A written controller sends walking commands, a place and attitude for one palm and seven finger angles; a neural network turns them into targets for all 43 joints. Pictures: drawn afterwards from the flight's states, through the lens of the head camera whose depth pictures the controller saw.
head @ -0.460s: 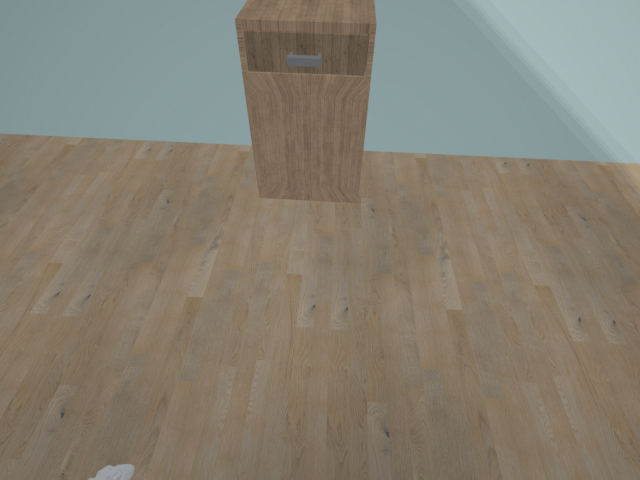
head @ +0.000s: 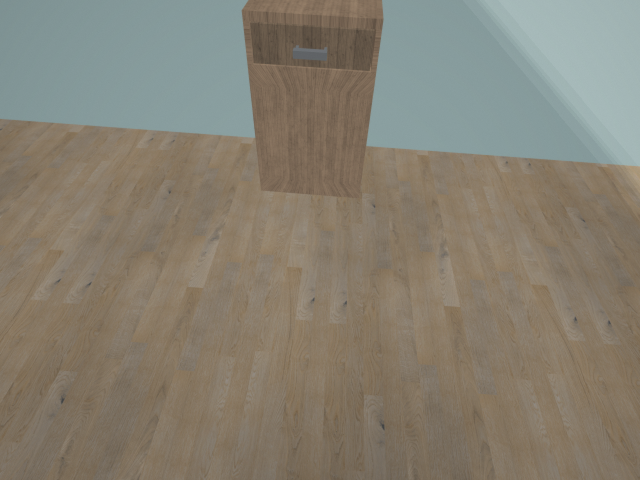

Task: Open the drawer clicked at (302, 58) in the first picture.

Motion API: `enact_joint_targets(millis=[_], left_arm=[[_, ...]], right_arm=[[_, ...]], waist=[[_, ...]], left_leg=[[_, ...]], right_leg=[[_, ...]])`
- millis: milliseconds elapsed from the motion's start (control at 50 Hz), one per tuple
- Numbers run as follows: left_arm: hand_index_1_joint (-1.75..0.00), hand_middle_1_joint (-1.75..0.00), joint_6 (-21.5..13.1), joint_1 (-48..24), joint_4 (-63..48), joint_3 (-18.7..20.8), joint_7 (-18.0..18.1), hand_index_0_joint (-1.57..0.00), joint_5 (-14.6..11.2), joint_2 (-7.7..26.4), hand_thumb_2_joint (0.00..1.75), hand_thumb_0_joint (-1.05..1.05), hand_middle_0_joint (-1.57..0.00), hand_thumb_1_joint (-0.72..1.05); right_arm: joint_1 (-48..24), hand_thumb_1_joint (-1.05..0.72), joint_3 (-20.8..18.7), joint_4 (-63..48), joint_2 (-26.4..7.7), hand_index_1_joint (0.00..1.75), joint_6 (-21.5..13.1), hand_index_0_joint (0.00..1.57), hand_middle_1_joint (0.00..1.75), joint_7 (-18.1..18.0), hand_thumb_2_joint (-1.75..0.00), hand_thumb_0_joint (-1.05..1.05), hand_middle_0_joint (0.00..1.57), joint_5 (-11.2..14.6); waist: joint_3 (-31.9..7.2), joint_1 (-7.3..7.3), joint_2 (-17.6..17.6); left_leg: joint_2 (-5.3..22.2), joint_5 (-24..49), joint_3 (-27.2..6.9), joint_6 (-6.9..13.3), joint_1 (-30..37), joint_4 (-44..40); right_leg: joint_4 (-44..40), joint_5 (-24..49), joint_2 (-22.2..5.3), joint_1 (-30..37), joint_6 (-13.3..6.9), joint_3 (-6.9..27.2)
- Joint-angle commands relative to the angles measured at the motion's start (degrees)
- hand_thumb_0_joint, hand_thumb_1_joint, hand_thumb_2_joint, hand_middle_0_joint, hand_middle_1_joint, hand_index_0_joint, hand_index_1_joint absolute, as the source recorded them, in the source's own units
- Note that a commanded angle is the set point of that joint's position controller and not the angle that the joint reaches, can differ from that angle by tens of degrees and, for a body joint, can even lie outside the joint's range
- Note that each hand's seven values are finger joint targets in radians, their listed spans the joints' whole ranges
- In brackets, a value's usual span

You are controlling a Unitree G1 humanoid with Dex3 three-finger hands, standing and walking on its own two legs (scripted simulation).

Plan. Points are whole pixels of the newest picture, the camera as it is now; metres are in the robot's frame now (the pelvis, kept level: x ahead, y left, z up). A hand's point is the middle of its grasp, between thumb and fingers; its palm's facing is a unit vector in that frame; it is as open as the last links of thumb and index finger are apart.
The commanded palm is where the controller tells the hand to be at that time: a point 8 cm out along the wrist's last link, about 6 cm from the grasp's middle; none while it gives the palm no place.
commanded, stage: stand and wait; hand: left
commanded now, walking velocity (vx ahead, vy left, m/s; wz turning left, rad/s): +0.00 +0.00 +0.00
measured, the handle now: (310, 51) +1.46 +0.12 -0.08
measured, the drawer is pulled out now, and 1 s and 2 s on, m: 0.00 0.00 0.00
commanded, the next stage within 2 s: look at it before walking up in 0.36 s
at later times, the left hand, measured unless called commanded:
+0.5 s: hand out of the picture +0.07 +0.25 -0.15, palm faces -0.02 -0.94 -0.33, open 7.3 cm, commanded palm none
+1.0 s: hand out of the picture +0.07 +0.25 -0.15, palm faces -0.02 -0.94 -0.33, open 7.3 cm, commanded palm none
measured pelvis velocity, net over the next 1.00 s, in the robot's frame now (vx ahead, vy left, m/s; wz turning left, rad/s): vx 0.01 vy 0.00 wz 0.00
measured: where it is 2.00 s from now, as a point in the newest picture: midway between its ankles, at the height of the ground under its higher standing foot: (334, 470)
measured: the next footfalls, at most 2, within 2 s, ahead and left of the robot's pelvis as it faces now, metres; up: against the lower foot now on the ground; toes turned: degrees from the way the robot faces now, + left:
right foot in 1.70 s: +0.29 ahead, -0.17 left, +0.00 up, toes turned -13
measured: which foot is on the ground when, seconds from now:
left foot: down 0.00-1.00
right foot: down 0.00-1.00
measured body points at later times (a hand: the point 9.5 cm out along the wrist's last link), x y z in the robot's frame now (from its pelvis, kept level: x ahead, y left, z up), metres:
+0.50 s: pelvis +0.00 +0.00 +0.00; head +0.00 +0.00 +0.45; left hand +0.07 +0.30 -0.13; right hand +0.08 -0.29 -0.13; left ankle +0.02 +0.13 -0.74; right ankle +0.01 -0.12 -0.74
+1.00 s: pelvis +0.01 +0.00 +0.00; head +0.01 +0.00 +0.45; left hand +0.07 +0.29 -0.13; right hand +0.09 -0.30 -0.13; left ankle +0.02 +0.13 -0.74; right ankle +0.01 -0.12 -0.74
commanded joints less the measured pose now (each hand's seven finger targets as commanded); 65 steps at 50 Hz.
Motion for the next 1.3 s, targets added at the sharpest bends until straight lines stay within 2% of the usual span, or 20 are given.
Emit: enact_joint_targets(millis=[0, 180, 360, 580, 780, 940, 1060, 1080, 1100, 1120, 1160, 1220, 1240, 1280], left_arm=[[-0.3, -0.3, -1.79, -3.15, -3.24, 2.35, 0.63, -0.2, -0.21, 11.6, 0.9, 0.0, -0.2, 0.9], [-0.3, -0.3, -1.69, -2.86, -1.78, 2.21, 0.58, -0.2, -0.19, 11.83, 0.9, 0.0, -0.2, 0.9], [-0.3, -0.3, -1.83, -3.37, -1.6, 2.19, 0.64, -0.2, -0.11, 12.08, 0.9, 0.0, -0.2, 0.9], [-0.3, -0.3, -1.72, -3.6, -1.64, 2.24, 0.6, -0.2, -0.02, 12.05, 0.9, 0.0, -0.2, 0.9], [-0.3, -0.3, -1.93, -3.34, -1.46, 2.22, 0.62, -0.2, -0.09, 12.0, 0.9, 0.0, -0.2, 0.9], [-0.3, -0.3, -1.87, -3.31, -1.17, 2.2, 0.66, -0.2, -0.08, 12.11, 0.9, 0.0, -0.2, 0.9], [-0.3, -0.3, -1.97, -3.22, -1.16, 2.16, 0.7, -0.2, -0.11, 12.17, 0.9, 0.0, -0.2, 0.9], [-0.3, -0.3, -1.48, -1.0, 0.01, 1.2, 0.89, -0.2, -0.24, 7.57, 0.9, 0.0, -0.2, 0.9], [-0.3, -0.3, -0.79, 0.96, 0.71, 0.59, 0.93, -0.2, -0.07, 4.81, 0.9, 0.0, -0.2, 0.9], [-0.3, -0.3, -0.4, 2.39, 1.01, 0.59, 0.75, -0.2, 0.18, 4.8, 0.9, 0.0, -0.2, 0.9], [-0.3, -0.3, -0.02, 3.76, 0.81, 1.24, 0.16, -0.2, 0.46, 5.68, 0.9, 0.0, -0.2, 0.9], [-0.3, -0.3, -0.04, 6.28, 0.19, 2.23, -0.23, -0.2, 0.63, 6.59, 0.9, 0.0, -0.2, 0.9], [-0.3, -0.3, -0.23, 6.86, -0.12, 2.54, -0.25, -0.2, 0.53, 6.36, 0.9, 0.0, -0.2, 0.9], [-0.3, -0.3, -0.84, 7.8, -0.41, 2.88, -0.31, -0.2, 0.24, 5.68, 0.9, 0.0, -0.2, 0.9]], right_arm=[[-3.89, -0.9, -2.38, -3.38, -11.95, 0.3, -1.54, 0.2, 0.3, -1.06, -0.9, 0.0, 0.2, 0.41], [-3.79, -0.9, -2.2, -1.87, -12.35, 0.3, -1.39, 0.2, 0.3, -0.99, -0.9, 0.0, 0.2, 0.49], [-3.81, -0.9, -2.16, -1.47, -12.46, 0.3, -1.4, 0.2, 0.3, -0.93, -0.9, 0.0, 0.2, 0.53], [-4.25, -0.9, -2.07, -1.17, -12.44, 0.3, -1.33, 0.2, 0.3, -0.86, -0.9, 0.0, 0.2, 0.57], [-4.13, -0.9, -1.91, -1.02, -12.4, 0.3, -1.38, 0.2, 0.3, -0.93, -0.9, 0.0, 0.2, 0.63], [-4.45, -0.9, -1.81, -0.72, -12.34, 0.3, -1.22, 0.2, 0.3, -0.98, -0.9, 0.0, 0.2, 0.7], [-4.38, -0.9, -1.73, -0.55, -12.42, 0.3, -1.25, 0.2, 0.3, -1.0, -0.9, 0.0, 0.2, 0.68], [-2.69, -0.9, -0.67, 0.45, -7.81, 0.3, -0.78, 0.2, 0.3, -0.86, -0.9, 0.0, 0.2, 0.44], [-0.44, -0.9, 0.05, 1.13, -4.71, 0.3, -0.15, 0.2, 0.3, -0.71, -0.9, 0.0, 0.2, 0.16], [0.78, -0.9, 0.04, 1.28, -4.52, 0.3, 0.21, 0.2, 0.3, -0.58, -0.9, 0.0, 0.2, -0.04], [1.58, -0.9, -0.31, 1.02, -4.58, 0.3, 0.47, 0.2, 0.3, -0.39, -0.9, 0.0, 0.2, -0.44], [2.67, -0.9, -0.7, 0.08, -3.94, 0.3, 0.25, 0.2, 0.3, -0.24, -0.9, 0.0, 0.2, -0.57], [3.53, -0.9, -0.83, -0.11, -3.26, 0.3, -0.11, 0.2, 0.3, -0.28, -0.9, 0.0, 0.2, -0.52], [5.73, -0.9, -0.94, -0.24, -2.09, 0.3, -0.98, 0.2, 0.3, -0.38, -0.9, 0.0, 0.2, -0.26]], waist=[[-3.38, 0.18, 1.61], [-2.18, 0.24, 1.02], [-2.87, 0.1, 0.18], [-2.07, 0.17, 1.04], [-3.71, 0.13, 0.5], [-2.6, 0.22, 0.54], [-3.33, 0.21, -0.03], [-4.33, 0.19, -0.24], [-3.6, 0.16, -0.79], [-2.61, 0.41, -1.18], [1.6, 0.58, -2.51], [5.79, 1.01, -5.26], [6.31, 0.67, -5.52], [5.6, -0.01, -4.9]], left_leg=[[6.15, 5.87, -5.76, 2.63, -0.03, -5.11], [6.1, 3.94, -6.13, 2.54, -0.21, -6.34], [6.23, 6.15, -5.92, 2.34, 0.97, -6.43], [6.21, 5.23, -6.13, 2.24, 0.88, -7.42], [6.39, 8.46, -5.75, 2.12, 2.49, -6.89], [6.4, 8.14, -5.6, 1.99, 2.56, -7.2], [6.52, 9.49, -5.32, 1.89, 3.32, -7.12], [6.35, 6.88, -4.4, 1.27, 3.75, -6.7], [5.62, 1.09, -3.47, 0.7, 2.86, -6.05], [5.03, -5.5, -3.01, 0.81, 1.45, -5.23], [3.83, -15.26, -2.32, 0.93, -3.25, -4.41], [2.35, -18.46, 0.24, 0.99, -8.65, 1.38], [2.27, -16.61, 1.53, 1.03, -8.54, 3.02], [2.49, -12.11, 2.28, 1.39, -6.69, 4.48]], right_leg=[[-5.57, 2.14, -6.27, 1.15, -2.05, 6.12], [-6.79, 0.08, -6.43, 0.85, -1.95, 6.4], [-6.95, 2.37, -6.57, 1.38, -1.85, 6.21], [-7.72, 1.4, -6.48, 1.53, -1.7, 6.14], [-7.67, 5.13, -6.89, 2.75, -1.85, 6.04], [-8.14, 5.15, -6.76, 2.61, -1.75, 6.14], [-8.07, 7.09, -6.87, 3.32, -1.82, 6.23], [-8.51, 3.57, -6.92, 3.52, -1.17, 6.0], [-8.41, -4.09, -6.34, 2.61, -0.85, 6.34], [-8.74, -11.09, -6.11, 1.46, -1.18, 7.32], [-9.97, -20.31, -6.2, -1.16, -2.4, 9.82], [-11.32, -26.85, -7.77, -2.66, -4.87, 13.72], [-11.45, -26.57, -8.85, -3.2, -5.8, 14.68], [-9.52, -21.5, -9.07, -3.13, -6.83, 14.55]])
